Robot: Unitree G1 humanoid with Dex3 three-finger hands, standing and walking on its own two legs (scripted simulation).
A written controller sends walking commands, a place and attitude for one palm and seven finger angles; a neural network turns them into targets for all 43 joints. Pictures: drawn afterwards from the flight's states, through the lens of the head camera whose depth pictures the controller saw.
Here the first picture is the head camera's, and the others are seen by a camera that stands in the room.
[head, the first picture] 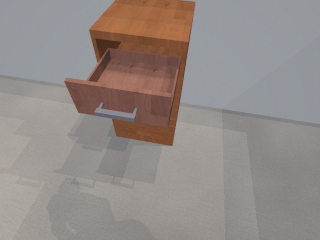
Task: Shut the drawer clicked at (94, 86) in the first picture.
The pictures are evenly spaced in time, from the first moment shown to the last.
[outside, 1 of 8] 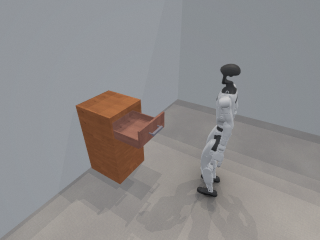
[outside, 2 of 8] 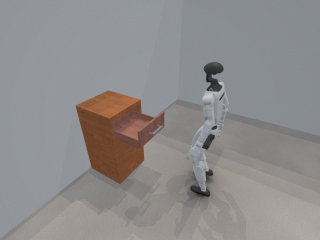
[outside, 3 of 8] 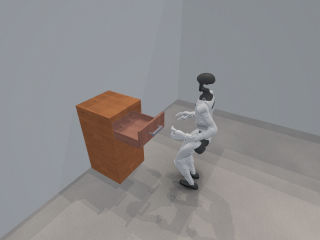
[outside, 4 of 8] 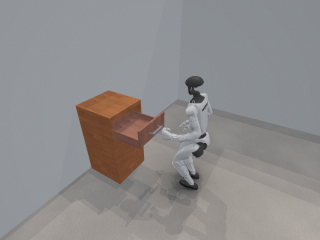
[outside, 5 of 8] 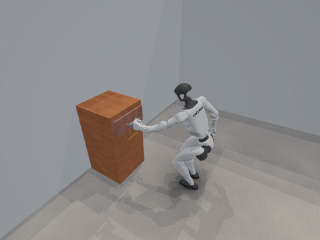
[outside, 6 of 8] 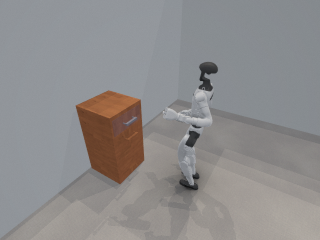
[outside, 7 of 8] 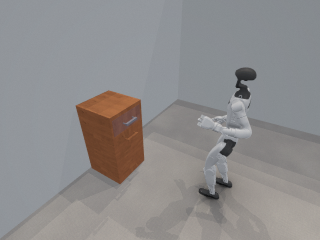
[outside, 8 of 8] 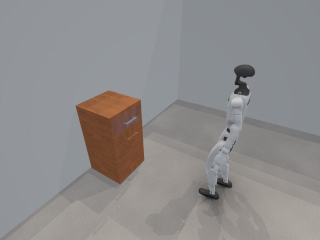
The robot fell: no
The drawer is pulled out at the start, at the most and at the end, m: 0.30 0.30 0.00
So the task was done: yes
